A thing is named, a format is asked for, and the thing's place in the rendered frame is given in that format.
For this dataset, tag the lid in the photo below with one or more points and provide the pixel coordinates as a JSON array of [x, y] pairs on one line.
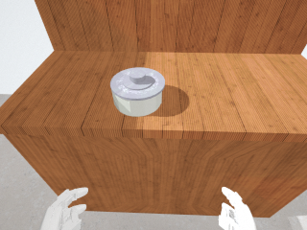
[[122, 87]]

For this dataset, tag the pot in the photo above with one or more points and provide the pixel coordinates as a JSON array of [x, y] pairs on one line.
[[137, 108]]

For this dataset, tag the table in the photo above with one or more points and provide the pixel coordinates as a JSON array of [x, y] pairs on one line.
[[233, 109]]

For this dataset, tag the robot right hand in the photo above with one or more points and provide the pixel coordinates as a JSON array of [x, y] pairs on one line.
[[239, 218]]

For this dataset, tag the knob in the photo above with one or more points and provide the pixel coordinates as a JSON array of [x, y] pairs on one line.
[[137, 75]]

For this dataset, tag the robot left hand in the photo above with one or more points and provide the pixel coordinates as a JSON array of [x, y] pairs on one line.
[[59, 217]]

